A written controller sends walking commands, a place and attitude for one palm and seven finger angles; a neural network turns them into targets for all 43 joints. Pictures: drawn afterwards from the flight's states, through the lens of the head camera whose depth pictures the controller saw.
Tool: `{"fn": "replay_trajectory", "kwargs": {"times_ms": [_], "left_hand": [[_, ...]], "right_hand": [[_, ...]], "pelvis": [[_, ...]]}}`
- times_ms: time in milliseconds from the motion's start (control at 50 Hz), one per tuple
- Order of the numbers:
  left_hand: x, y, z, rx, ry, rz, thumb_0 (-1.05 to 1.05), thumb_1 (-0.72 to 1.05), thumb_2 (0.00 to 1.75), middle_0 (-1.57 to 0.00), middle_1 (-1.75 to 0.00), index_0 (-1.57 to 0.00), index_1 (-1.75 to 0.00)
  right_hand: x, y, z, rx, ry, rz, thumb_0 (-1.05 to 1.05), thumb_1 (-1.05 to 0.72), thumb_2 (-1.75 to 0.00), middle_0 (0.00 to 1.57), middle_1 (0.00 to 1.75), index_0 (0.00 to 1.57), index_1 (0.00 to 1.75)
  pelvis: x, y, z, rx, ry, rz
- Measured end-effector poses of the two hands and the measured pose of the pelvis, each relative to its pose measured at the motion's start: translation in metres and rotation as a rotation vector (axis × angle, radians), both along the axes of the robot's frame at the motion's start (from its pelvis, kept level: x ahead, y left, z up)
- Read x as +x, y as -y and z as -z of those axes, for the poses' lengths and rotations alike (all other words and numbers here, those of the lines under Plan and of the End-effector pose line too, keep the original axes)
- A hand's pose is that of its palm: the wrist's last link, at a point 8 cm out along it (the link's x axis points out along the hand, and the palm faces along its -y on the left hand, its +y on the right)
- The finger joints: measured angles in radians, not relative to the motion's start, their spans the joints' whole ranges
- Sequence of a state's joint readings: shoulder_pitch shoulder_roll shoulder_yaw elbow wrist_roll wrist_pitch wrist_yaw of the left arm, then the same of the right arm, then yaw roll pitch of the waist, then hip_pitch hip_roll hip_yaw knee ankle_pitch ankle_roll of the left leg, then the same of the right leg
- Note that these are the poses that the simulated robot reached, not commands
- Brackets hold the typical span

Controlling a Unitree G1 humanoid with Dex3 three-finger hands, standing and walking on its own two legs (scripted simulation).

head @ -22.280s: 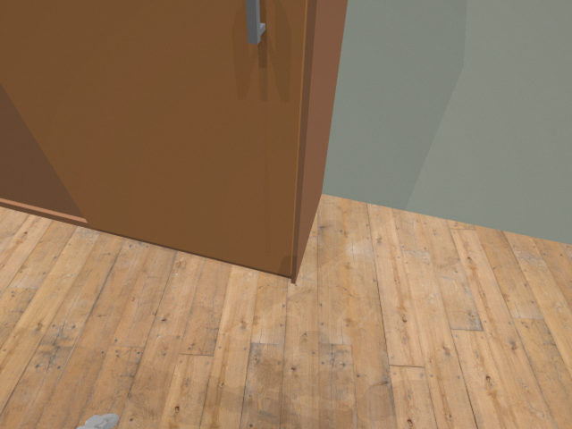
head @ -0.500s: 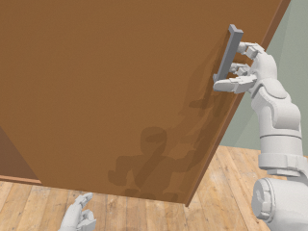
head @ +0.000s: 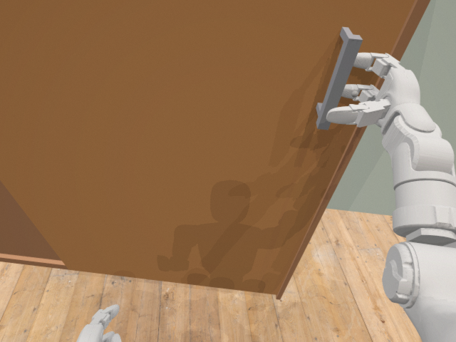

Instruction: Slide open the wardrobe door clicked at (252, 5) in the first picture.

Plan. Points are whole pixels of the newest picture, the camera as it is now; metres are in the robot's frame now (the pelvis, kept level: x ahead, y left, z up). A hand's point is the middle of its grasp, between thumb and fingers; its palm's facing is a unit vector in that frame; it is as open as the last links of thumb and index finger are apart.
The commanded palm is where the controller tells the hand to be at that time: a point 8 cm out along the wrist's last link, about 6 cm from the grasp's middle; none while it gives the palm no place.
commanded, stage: slide the fingers in behind the handle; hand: right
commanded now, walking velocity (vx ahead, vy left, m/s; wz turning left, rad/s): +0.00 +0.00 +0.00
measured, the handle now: (333, 80) +0.48 -0.13 +0.27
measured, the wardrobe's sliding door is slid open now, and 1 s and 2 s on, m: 0.00 0.00 0.00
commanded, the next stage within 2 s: grip the handle and tug to test in 1.78 s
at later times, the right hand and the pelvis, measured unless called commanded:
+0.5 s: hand (349, 100) +0.42 -0.14 +0.27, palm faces +0.04 +1.00 +0.01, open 14.0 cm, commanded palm +0.39 -0.19 +0.27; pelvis +0.01 -0.01 +0.00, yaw +1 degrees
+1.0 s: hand (326, 95) +0.42 -0.11 +0.27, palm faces +0.03 +1.00 +0.00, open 14.0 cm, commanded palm +0.39 -0.16 +0.27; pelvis +0.01 +0.00 +0.00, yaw +1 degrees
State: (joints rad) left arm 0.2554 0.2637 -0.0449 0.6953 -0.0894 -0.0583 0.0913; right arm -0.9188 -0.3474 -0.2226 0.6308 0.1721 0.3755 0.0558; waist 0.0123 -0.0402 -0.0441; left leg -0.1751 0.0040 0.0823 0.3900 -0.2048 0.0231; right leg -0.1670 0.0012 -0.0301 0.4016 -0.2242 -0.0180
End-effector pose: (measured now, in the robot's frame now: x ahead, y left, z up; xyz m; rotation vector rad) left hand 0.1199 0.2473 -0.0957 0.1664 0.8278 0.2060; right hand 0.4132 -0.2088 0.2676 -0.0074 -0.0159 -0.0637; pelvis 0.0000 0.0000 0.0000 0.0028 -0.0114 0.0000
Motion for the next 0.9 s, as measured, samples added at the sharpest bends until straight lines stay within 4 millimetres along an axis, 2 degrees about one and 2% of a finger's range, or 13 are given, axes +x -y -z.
{"fn": "replay_trajectory", "kwargs": {"times_ms": [220, 520, 640, 760, 900], "left_hand": [[0.005, 0.016, 0.0, -0.032, 0.025, 0.019, 0.01, 0.9, 0.9, -0.2, -0.3, -0.2, -0.3], [0.045, 0.026, -0.016, -0.036, 0.097, 0.067, 0.01, 0.9, 0.9, -0.2, -0.3, -0.2, -0.3], [0.056, 0.029, -0.019, -0.034, 0.106, 0.091, 0.01, 0.9, 0.9, -0.2, -0.3, -0.2, -0.3], [0.056, 0.031, -0.018, -0.041, 0.098, 0.093, 0.01, 0.9, 0.9, -0.2, -0.3, -0.2, -0.3], [0.045, 0.029, -0.011, -0.057, 0.065, 0.077, 0.01, 0.9, 0.9, -0.2, -0.3, -0.2, -0.3]], "right_hand": [[-0.003, -0.009, 0.001, 0.009, 0.035, -0.033, -0.01, 0.5, -0.3, 0.32, 1.22, 0.31, 1.22], [-0.02, -0.013, 0.001, 0.008, 0.032, -0.018, -0.01, 0.5, -0.3, 0.3, 1.2, 0.3, 1.2], [-0.023, -0.022, -0.004, 0.008, 0.034, -0.039, -0.01, 0.5, -0.3, 0.3, 1.2, 0.3, 1.2], [-0.017, -0.033, -0.001, 0.015, 0.003, -0.04, -0.01, 0.5, -0.3, 0.3, 1.2, 0.3, 1.2], [-0.017, -0.045, -0.005, 0.009, 0.031, -0.048, -0.01, 0.5, -0.3, 0.3, 1.2, 0.3, 1.2]], "pelvis": [[0.001, 0.006, 0.0, -0.001, 0.003, -0.011], [0.006, 0.007, -0.001, -0.001, 0.019, -0.013], [0.006, 0.007, 0.0, 0.0, 0.021, -0.003], [0.006, 0.005, -0.001, -0.002, 0.018, -0.004], [0.007, 0.004, -0.001, -0.003, 0.02, -0.01]]}}
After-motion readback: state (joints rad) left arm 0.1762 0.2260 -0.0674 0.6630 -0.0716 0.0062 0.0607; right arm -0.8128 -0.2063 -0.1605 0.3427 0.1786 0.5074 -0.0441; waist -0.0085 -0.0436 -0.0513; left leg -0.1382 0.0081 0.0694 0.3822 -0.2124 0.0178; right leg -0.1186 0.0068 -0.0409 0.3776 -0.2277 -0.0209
